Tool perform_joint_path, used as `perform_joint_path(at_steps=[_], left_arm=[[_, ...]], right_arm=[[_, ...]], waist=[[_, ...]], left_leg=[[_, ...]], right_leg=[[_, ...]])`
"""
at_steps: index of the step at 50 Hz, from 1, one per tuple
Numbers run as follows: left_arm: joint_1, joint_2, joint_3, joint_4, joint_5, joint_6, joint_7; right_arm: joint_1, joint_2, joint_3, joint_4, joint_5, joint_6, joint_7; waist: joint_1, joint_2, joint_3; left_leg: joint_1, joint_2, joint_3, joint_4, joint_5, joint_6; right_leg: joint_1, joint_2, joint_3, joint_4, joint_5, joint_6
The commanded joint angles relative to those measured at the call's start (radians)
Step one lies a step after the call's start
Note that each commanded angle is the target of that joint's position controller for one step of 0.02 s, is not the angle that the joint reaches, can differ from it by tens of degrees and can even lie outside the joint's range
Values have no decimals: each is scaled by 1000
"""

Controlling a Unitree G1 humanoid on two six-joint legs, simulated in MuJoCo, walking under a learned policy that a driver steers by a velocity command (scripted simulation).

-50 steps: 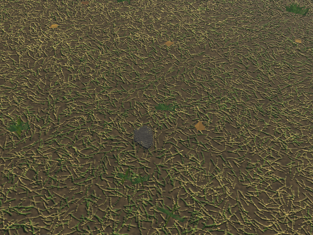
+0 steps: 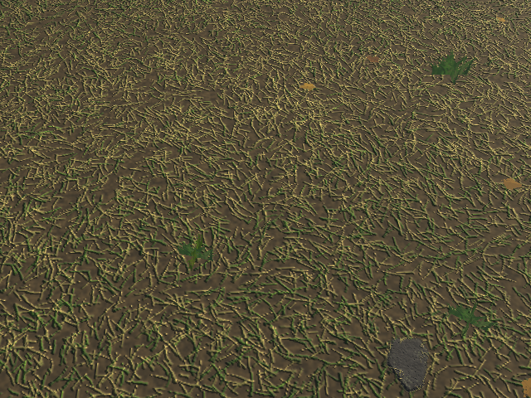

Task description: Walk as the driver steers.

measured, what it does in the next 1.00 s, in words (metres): walks ahead: left foot, then right foot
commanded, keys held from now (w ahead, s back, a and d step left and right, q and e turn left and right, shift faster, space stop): shift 1.00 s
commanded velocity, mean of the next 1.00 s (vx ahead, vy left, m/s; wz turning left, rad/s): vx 0.20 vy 0.00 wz -0.11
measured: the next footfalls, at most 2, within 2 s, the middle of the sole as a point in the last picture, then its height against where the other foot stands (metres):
left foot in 0.42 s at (259, 366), level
right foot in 0.76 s outside the picture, level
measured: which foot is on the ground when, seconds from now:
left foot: down 0.00-0.02, up 0.04-0.40, down 0.42-1.00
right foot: down 0.00-0.44, up 0.46-0.74, down 0.76-1.00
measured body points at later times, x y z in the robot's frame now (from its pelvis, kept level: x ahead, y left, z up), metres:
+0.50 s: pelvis +0.35 -0.01 +0.02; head +0.38 -0.03 +0.47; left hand +0.45 +0.25 -0.10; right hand +0.50 -0.28 -0.07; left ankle +0.50 +0.04 -0.70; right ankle +0.18 -0.09 -0.62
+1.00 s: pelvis +0.43 -0.07 +0.03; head +0.44 -0.07 +0.48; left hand +0.55 +0.17 -0.09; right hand +0.51 -0.33 -0.09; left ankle +0.50 +0.04 -0.70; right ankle +0.40 -0.19 -0.70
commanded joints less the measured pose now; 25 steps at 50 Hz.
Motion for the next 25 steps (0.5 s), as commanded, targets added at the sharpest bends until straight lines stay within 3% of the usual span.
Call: perform_joint_path(at_steps=[1, 2, 3, 4, 5, 6, 7, 9, 10, 12, 14, 16, 18, 20, 21, 22, 23, 24, 25], left_arm=[[469, 246, 80, 61, 19, -16, 42], [404, 296, 94, 59, 10, -14, 41], [328, 251, 93, 53, -16, -24, 43], [294, 206, 81, 56, -20, -30, 51], [247, 77, 41, 2, -54, -71, 38], [178, 44, 22, 13, -48, -89, 32], [166, 63, 22, 12, -32, -98, 39], [163, 60, 18, 25, -47, -104, 53], [151, 76, 19, 28, -48, -103, 62], [162, 107, 24, 28, -49, -92, 87], [261, 120, 29, 54, -51, -72, 111], [313, 129, 32, 74, -49, -52, 128], [292, 121, 35, 71, -37, -37, 137], [215, 119, 41, 43, -25, -27, 140], [146, 108, 37, 18, -16, -23, 130], [253, 33, 19, 4, -2, -21, 117], [454, 17, 8, 64, -39, -21, 91], [373, 121, 28, 67, -63, -12, 78], [247, 146, 38, 33, -63, 3, 80]], right_arm=[[-33, -136, -23, -87, 24, -14, -3], [16, -63, -6, -113, 42, -37, 23], [-94, -113, -4, -127, 35, -50, 15], [-129, -117, 2, -137, 43, -60, 16], [-210, -140, -5, -183, 87, -84, 17], [-244, -132, -15, -178, 93, -79, 15], [-217, -128, -13, -186, 88, -69, 21], [-206, -105, -11, -191, 60, -51, 25], [-229, -74, -4, -202, 46, -48, 28], [-302, -16, 12, -226, 33, -48, 31], [-388, 11, 18, -241, 37, -53, 39], [-446, -10, 9, -260, 43, -59, 54], [-429, -49, -8, -261, 41, -64, 63], [-264, -99, -31, -212, 35, -72, 58], [-115, -119, -38, -172, 29, -82, 50], [-82, -174, -36, -167, -8, -80, 44], [-84, -82, -12, -160, -18, -69, 47], [-171, -80, -22, -192, 19, -53, 43], [-278, -62, -16, -212, 43, -35, 36]], waist=[[222, -73, -234], [110, -320, -270], [115, -122, -207], [82, -29, -126], [82, 60, -108], [31, 79, -37], [-1, -1, -9], [-25, -12, 39], [-37, 1, 54], [-6, -3, 31], [65, -30, -39], [95, -60, -63], [67, -106, -69], [-36, -135, -110], [-124, -113, -157], [-72, 166, -310], [-17, 193, -513], [-44, 82, -420], [-22, -3, -270]], left_leg=[[-581, 141, 69, 1055, 1061, -12], [-957, -111, -40, 1376, 52, -52], [-1019, -33, -184, 1405, 143, -19], [-986, 19, -172, 1347, 201, -12], [-925, 42, -204, 1296, 119, -7], [-929, 87, -180, 1223, 156, -3], [-896, 105, -173, 1184, 166, -12], [-864, 125, -116, 985, 195, -40], [-830, 100, -63, 877, 237, -52], [-786, 41, 15, 630, 389, -85], [-741, -11, 35, 421, 615, -108], [-717, -45, 23, 300, 754, -103], [-667, -62, 1, 266, 745, -80], [-548, -55, -20, 235, 740, -50], [-415, 21, -70, 158, 909, 0], [-85, 310, -340, 326, 1442, 196], [69, 477, -632, 337, 1472, 369], [-63, 433, -594, 267, 1209, 348], [-229, 374, -510, 211, 918, 289]], right_leg=[[793, -137, 375, -98, -337, -142], [949, -399, 1030, -290, -204, -283], [888, -373, 970, -310, 55, -251], [746, -375, 788, -294, 273, -223], [653, -345, 700, -346, 365, -182], [558, -291, 559, -367, 441, -142], [471, -289, 506, -379, 592, -141], [371, -213, 357, -407, 740, -89], [303, -155, 293, -410, 804, -52], [284, -82, 202, -388, 882, 4], [379, -66, 193, -348, 816, 60], [461, -92, 224, -317, 716, 93], [493, -115, 258, -240, 695, 110], [518, -125, 276, -59, 780, 133], [490, -103, 265, 153, 707, 156], [232, 12, 263, 599, -120, 226], [112, 70, 430, 748, -582, 233], [71, 14, 445, 786, -518, 217], [27, -30, 368, 748, -450, 211]])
